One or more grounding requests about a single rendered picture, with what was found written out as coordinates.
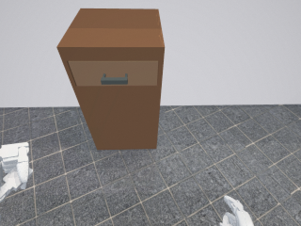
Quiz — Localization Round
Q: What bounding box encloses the robot left hand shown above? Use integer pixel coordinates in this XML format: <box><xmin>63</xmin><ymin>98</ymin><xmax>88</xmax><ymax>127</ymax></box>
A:
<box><xmin>0</xmin><ymin>142</ymin><xmax>33</xmax><ymax>202</ymax></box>

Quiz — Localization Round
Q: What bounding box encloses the robot right hand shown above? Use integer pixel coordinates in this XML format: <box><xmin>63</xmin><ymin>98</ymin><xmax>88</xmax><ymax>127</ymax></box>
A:
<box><xmin>219</xmin><ymin>195</ymin><xmax>254</xmax><ymax>226</ymax></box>

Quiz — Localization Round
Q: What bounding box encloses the drawer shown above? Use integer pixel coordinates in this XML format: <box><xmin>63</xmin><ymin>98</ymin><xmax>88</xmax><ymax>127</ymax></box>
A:
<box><xmin>68</xmin><ymin>60</ymin><xmax>158</xmax><ymax>87</ymax></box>

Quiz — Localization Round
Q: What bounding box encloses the handle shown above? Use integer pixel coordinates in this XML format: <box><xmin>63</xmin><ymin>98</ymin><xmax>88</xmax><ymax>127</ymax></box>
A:
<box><xmin>101</xmin><ymin>73</ymin><xmax>128</xmax><ymax>85</ymax></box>

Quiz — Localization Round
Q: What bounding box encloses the cabinet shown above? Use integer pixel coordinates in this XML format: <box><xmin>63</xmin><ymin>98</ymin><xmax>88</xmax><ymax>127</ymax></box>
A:
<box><xmin>56</xmin><ymin>8</ymin><xmax>165</xmax><ymax>151</ymax></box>

